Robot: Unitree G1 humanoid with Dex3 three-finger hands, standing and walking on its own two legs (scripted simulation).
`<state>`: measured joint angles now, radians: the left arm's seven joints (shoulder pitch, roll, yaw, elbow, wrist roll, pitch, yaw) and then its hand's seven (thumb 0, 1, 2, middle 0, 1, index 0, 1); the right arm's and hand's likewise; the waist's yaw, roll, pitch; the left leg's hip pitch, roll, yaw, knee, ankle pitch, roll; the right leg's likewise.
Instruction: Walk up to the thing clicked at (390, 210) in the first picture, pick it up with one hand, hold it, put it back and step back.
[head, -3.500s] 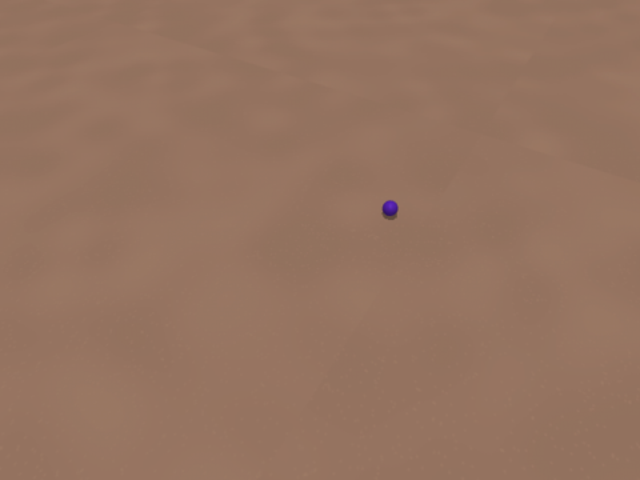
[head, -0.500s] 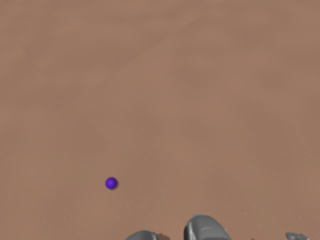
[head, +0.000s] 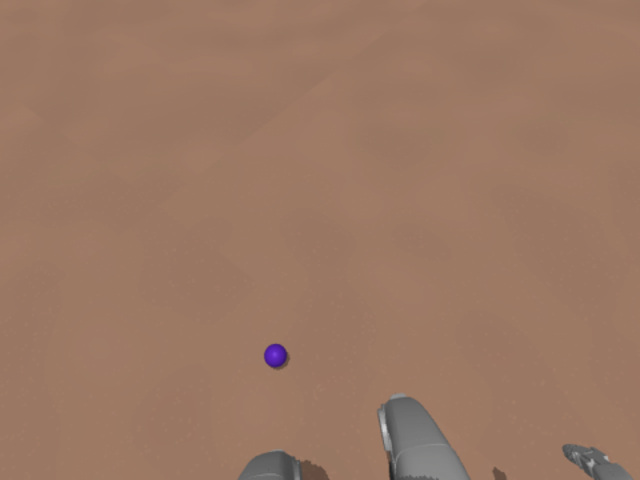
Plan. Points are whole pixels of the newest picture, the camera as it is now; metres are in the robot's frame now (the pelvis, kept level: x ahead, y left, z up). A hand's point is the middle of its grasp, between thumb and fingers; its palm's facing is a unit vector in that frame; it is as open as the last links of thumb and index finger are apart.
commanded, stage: walk up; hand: left
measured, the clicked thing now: (275, 355) +0.50 +0.17 -0.69
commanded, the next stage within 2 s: none
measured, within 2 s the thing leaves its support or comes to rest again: neither
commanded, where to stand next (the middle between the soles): +0.07 +0.06 m, yaw -15 degrees
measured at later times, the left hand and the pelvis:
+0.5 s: hand out of the picture +0.13 +0.37 -0.12, palm faces -0.22 -0.89 -0.39, open 7.4 cm; pelvis -0.02 +0.13 +0.02, yaw -12 degrees
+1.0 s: hand (101, 477) +0.16 +0.31 -0.11, palm faces -0.30 -0.88 -0.37, open 7.4 cm; pelvis +0.00 +0.09 +0.03, yaw -18 degrees
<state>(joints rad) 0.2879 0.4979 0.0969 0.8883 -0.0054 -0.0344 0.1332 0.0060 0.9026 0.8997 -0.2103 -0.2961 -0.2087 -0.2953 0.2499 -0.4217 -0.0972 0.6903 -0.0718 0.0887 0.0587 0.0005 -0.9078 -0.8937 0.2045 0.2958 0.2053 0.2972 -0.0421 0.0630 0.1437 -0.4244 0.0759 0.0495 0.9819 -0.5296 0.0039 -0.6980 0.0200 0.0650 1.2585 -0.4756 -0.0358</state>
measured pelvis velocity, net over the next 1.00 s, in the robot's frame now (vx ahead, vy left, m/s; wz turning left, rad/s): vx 0.00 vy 0.09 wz -0.31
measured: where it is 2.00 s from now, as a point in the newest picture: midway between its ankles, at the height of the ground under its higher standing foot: outside the picture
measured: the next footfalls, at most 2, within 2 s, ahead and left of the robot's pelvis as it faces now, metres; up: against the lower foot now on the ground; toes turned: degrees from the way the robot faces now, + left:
right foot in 0.16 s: +0.06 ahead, -0.02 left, +0.00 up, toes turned -7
left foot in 0.38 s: +0.12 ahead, +0.16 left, +0.00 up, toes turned -18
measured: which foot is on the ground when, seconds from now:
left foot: down 0.00-0.18, up 0.20-0.36, down 0.38-1.00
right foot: up 0.00-0.14, down 0.16-0.40, up 0.42-0.74, down 0.76-1.00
